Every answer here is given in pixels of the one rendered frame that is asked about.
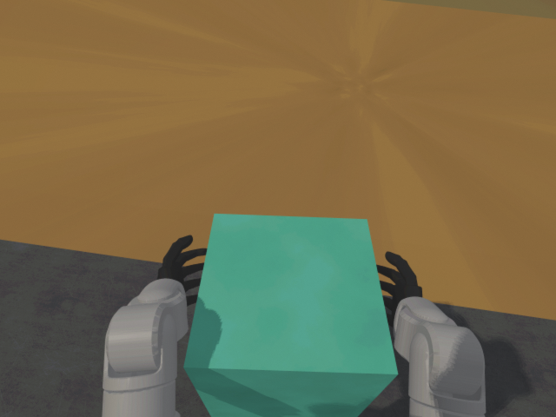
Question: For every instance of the robot left hand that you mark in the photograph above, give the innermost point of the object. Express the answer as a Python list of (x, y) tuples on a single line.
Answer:
[(173, 261)]

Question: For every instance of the carton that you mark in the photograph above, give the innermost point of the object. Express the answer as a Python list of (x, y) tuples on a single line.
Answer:
[(289, 319)]

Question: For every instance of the robot right hand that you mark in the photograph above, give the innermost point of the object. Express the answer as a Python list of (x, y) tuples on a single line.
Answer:
[(405, 284)]

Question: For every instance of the right robot forearm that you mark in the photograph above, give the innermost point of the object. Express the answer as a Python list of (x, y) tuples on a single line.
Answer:
[(446, 362)]

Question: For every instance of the left robot forearm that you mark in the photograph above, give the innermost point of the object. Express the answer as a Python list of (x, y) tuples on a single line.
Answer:
[(140, 354)]

